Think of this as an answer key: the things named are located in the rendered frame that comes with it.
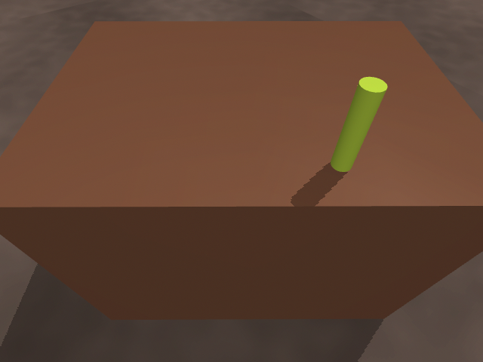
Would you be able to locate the can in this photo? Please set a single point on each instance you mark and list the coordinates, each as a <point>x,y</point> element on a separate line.
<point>364,106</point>

